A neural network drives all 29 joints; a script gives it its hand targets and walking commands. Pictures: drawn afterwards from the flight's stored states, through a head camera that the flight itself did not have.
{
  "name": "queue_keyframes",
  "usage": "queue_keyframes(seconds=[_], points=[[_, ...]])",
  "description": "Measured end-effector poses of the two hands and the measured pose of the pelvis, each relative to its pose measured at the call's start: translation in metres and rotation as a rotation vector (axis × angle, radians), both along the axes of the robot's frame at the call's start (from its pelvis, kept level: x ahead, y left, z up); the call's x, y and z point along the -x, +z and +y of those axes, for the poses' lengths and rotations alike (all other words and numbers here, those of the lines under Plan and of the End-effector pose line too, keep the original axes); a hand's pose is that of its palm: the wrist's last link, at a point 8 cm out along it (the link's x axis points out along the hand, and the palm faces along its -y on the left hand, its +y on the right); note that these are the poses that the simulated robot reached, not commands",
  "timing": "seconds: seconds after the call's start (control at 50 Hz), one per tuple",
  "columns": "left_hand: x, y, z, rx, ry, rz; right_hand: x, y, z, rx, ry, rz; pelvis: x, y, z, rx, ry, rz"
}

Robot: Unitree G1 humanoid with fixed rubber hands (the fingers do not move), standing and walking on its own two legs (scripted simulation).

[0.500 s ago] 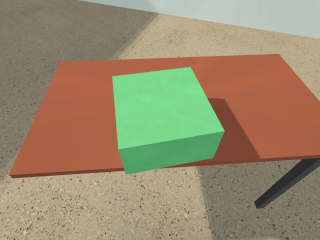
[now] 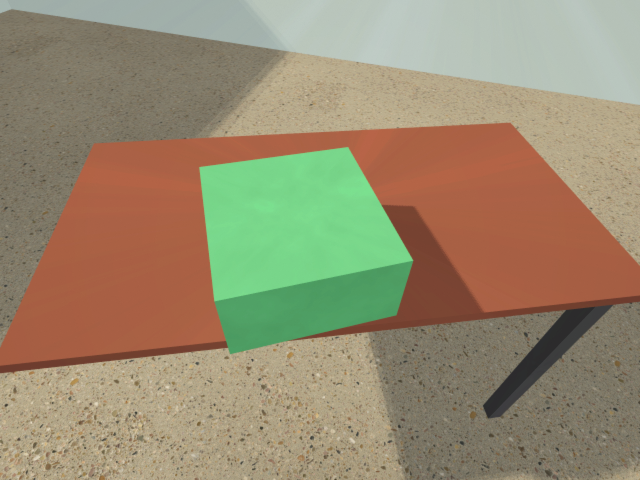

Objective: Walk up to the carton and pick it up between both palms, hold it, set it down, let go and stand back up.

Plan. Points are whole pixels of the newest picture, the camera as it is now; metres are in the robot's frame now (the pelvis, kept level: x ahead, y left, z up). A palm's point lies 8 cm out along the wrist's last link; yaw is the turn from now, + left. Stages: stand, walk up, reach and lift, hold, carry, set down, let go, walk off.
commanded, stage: walk up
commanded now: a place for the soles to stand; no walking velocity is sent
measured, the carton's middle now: (295, 239) +0.51 +0.05 -0.01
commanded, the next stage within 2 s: reach and lift in 0.74 s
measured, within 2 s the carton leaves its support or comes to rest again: neither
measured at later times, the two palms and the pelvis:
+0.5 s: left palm out of the picture +0.05 +0.25 -0.13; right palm out of the picture +0.06 -0.27 -0.13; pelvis +0.02 -0.01 +0.00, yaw +2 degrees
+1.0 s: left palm out of the picture +0.17 +0.26 -0.11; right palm (502, 458) +0.20 -0.25 -0.11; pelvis -0.01 +0.00 -0.02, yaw +7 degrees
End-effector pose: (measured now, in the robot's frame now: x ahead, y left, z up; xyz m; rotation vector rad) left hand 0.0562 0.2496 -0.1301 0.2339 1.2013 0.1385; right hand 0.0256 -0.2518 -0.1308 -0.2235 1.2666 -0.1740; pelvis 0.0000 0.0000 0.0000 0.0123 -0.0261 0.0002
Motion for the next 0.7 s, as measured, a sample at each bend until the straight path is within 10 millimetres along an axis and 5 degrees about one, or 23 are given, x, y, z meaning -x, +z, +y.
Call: queue_keyframes(seconds=[0.26,0.46,0.7], points=[[0.025,0.001,0.004,-0.035,0.048,0.113,-0.014,-0.004,-0.008,-0.005,0.019,0.026,-0.015,0.002,-0.008,0.007,0.020,0.009],[0.007,0.002,0.001,-0.041,0.058,0.092,-0.033,-0.003,-0.014,0.013,0.037,0.015,-0.019,0.002,-0.013,0.018,0.032,0.009],[-0.004,-0.001,0.001,-0.024,0.055,0.067,-0.025,0.000,-0.013,0.026,0.042,0.040,-0.018,0.002,-0.011,0.019,0.044,0.005]])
